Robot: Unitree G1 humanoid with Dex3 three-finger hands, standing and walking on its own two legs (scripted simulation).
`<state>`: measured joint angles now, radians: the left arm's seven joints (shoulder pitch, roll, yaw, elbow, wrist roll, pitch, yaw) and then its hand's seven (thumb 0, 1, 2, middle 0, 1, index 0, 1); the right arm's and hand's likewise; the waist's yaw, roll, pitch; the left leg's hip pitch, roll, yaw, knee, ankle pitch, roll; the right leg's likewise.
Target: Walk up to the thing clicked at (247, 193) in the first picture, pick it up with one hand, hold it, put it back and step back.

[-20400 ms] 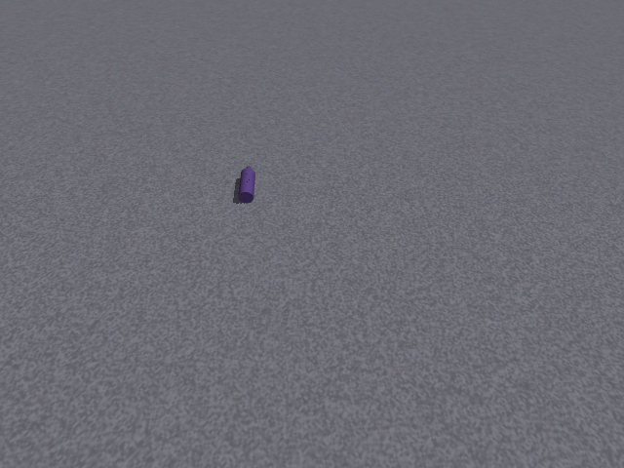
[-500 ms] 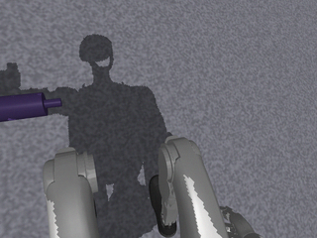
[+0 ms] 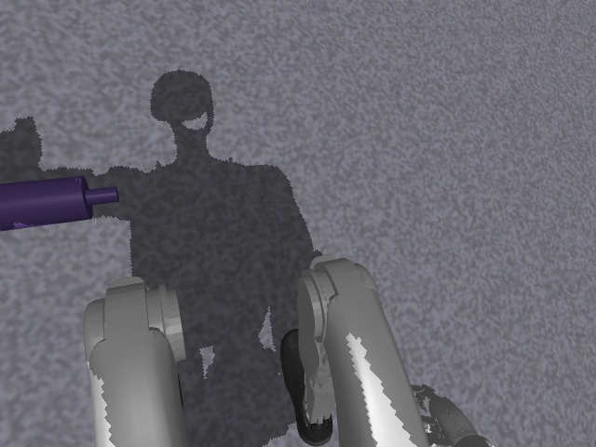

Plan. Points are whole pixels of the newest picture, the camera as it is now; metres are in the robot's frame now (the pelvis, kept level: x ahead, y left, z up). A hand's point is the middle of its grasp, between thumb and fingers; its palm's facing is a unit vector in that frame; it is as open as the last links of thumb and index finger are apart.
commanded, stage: rise first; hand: left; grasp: from above
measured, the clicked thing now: (40, 203) +0.46 +0.33 -0.28
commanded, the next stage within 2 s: approach in 0.40 s
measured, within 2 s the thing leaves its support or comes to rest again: neither
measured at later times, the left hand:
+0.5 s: hand out of the picture +0.40 +0.38 -0.16, palm faces -0.44 -0.12 -0.89, open 14.1 cm
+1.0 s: hand (30, 175) +0.47 +0.31 -0.17, palm faces -0.41 -0.10 -0.91, open 14.1 cm
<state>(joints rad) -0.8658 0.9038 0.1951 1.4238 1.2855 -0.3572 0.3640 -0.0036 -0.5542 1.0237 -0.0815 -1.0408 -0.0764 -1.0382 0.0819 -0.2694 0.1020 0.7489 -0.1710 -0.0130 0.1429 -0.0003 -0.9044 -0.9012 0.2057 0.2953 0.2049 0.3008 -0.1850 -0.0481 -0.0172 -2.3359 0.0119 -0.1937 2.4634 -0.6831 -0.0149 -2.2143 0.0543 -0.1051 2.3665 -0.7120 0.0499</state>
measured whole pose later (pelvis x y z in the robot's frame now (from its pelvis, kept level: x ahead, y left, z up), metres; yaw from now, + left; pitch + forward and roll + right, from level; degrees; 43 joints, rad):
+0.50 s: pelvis +0.00 +0.00 +0.00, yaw +0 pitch +31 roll -11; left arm -0.86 0.90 0.19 1.42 1.29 -0.36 0.37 0.00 -0.55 1.03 -0.09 -1.04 -0.08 -1.04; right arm 0.10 -0.27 0.11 0.75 -0.17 -0.02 0.14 0.00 -0.90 -0.90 0.21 0.30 0.21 0.30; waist -0.19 -0.05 -0.02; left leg -2.34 0.01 -0.20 2.47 -0.67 -0.01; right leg -2.22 0.05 -0.11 2.36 -0.70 0.05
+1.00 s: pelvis +0.00 +0.00 +0.00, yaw -1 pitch +32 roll -10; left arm -1.03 0.85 0.14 1.54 1.31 -0.23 0.44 0.00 -0.55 1.02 -0.09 -1.06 -0.09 -1.06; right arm 0.14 -0.28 0.16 0.71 -0.16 -0.05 0.13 0.00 -0.90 -0.90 0.21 0.30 0.20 0.30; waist -0.30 -0.04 0.01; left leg -2.35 0.02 -0.20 2.45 -0.67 -0.02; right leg -2.24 0.06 -0.11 2.35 -0.69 0.05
